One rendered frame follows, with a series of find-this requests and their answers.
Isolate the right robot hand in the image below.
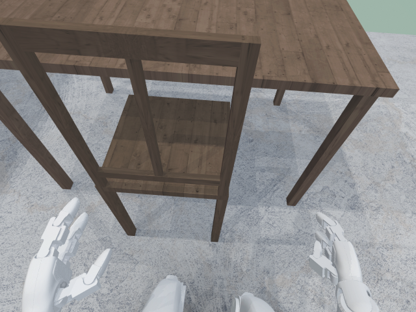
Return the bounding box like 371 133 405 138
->
309 212 363 286

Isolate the robot thigh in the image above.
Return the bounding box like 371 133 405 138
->
142 279 186 312
231 295 275 312

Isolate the table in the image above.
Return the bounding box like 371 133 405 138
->
0 0 400 206

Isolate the left robot thigh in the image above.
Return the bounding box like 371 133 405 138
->
142 279 186 312

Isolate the chair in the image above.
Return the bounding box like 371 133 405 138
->
0 17 261 242

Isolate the left robot hand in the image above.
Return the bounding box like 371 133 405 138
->
21 197 112 312

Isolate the robot right forearm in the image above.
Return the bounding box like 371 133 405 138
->
335 280 380 312

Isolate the right robot thigh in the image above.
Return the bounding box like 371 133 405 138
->
231 295 275 312

